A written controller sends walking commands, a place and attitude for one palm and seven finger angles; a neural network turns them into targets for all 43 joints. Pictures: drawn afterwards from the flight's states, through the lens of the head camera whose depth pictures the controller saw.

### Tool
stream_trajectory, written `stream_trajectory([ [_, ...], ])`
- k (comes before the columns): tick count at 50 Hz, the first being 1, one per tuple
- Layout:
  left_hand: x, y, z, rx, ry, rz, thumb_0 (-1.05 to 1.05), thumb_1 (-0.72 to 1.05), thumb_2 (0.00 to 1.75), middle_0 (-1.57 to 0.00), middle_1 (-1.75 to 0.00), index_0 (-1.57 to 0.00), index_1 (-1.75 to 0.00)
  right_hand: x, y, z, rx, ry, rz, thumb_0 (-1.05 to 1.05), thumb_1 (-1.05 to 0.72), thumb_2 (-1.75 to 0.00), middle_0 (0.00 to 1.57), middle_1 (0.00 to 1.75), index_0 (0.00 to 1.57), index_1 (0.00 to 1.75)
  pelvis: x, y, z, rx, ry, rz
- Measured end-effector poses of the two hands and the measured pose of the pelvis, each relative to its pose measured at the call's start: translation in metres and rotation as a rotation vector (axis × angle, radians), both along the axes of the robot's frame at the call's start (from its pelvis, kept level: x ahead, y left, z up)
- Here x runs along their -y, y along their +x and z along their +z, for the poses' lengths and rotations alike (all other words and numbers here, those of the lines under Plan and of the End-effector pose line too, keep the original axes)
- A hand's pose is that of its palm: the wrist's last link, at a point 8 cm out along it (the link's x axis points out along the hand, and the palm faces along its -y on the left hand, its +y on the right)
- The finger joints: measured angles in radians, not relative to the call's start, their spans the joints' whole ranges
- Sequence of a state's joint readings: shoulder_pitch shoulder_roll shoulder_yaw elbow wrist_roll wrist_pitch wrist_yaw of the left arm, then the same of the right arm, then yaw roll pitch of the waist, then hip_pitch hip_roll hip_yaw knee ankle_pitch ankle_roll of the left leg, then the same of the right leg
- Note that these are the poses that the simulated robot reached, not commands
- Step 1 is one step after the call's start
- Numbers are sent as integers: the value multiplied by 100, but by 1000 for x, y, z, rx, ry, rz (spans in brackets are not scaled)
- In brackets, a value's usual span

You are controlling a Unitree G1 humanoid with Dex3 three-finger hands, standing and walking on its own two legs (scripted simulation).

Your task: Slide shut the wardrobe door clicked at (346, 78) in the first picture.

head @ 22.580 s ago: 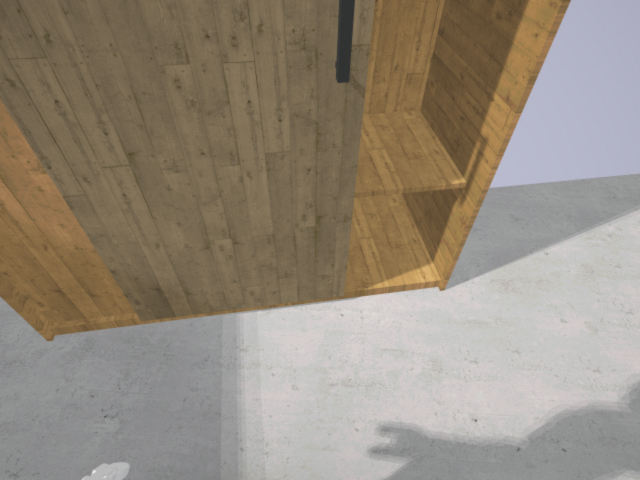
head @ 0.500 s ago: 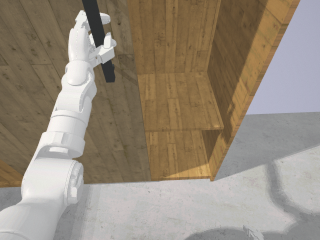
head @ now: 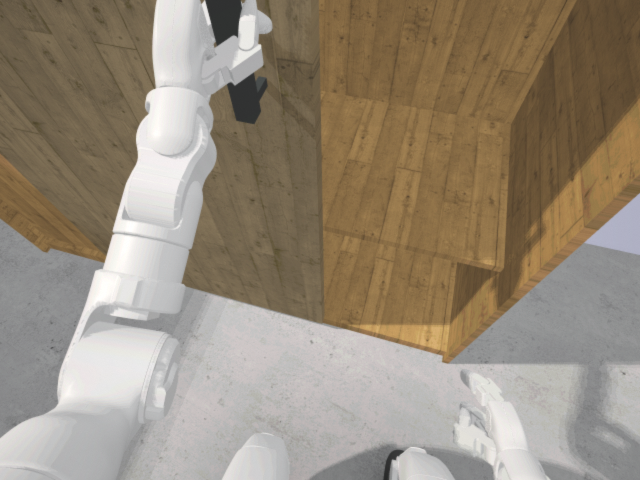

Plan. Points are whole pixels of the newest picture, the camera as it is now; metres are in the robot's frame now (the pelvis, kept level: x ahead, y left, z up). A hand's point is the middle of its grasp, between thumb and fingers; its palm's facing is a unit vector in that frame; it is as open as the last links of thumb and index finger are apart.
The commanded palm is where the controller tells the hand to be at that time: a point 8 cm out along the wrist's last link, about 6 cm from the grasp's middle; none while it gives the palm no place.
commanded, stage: step sideways, sliding the door along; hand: left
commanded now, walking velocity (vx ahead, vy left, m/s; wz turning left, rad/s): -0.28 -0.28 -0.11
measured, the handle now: (235, 2) +0.49 +0.18 +0.26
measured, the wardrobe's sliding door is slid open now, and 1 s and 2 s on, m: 0.38 0.21 0.17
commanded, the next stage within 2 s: none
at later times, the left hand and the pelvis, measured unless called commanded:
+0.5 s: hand (327, 60) +0.44 +0.08 +0.24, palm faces +0.17 -0.98 -0.08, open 6.6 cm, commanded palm +0.41 +0.06 +0.25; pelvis +0.06 -0.06 +0.02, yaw +4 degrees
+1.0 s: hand (416, 85) +0.42 +0.00 +0.24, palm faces -0.10 -0.98 -0.14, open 7.4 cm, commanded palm +0.41 +0.04 +0.25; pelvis +0.06 -0.06 +0.01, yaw +1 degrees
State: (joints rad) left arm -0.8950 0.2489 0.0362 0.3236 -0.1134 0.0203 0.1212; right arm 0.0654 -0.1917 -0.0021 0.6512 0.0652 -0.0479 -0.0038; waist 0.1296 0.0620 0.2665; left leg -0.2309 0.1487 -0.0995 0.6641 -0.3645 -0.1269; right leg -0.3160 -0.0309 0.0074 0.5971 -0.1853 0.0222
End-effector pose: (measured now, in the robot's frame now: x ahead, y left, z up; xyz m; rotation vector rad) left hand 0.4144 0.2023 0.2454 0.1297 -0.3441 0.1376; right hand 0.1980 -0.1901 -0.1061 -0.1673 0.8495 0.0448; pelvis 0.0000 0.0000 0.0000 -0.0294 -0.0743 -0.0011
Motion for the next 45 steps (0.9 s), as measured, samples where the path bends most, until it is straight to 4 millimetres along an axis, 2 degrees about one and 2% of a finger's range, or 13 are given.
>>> stream_trajectory([
  [5, 10, -1, 0, -6, -8, 79, -6, 72, 85, -46, -141, -18, -130, 20, 43, 8, 35, 22, 25, 2, -90, -90, 20, 30, 21, 30, 33, 16, 6, -18, -3, 74],
  [9, 20, -2, 0, -7, -12, 113, -6, 71, 85, -46, -141, -19, -131, 40, 69, 15, 65, 9, 42, 2, -90, -90, 20, 30, 20, 30, 49, 28, 11, -50, 9, 101],
  [16, 40, -4, -1, 20, 2, 117, -7, 71, 85, -46, -141, -16, -132, 68, 96, 22, 77, -1, 47, 2, -90, -90, 20, 30, 20, 30, 69, 45, 16, -75, 25, 104],
  [23, 63, -3, -4, 77, -1, 41, -7, 73, 83, -46, -141, -14, -130, 77, 103, 25, 66, -32, 23, 2, -91, -90, 20, 30, 20, 30, 66, 58, 16, -99, 27, 85],
  [35, 108, -2, -9, 151, -40, -110, -5, 76, 80, -46, -141, -12, -127, 53, 99, 15, 10, 60, 40, 2, -90, -90, 20, 30, 20, 30, 68, 66, 16, -106, 22, 66],
  [45, 136, -3, -10, 161, 1, -261, -5, 70, 73, -42, -140, -11, -119, 49, 96, 20, 37, 39, -20, 2, -90, -90, 20, 30, 20, 30, 49, 63, 14, -116, 23, 25],
])
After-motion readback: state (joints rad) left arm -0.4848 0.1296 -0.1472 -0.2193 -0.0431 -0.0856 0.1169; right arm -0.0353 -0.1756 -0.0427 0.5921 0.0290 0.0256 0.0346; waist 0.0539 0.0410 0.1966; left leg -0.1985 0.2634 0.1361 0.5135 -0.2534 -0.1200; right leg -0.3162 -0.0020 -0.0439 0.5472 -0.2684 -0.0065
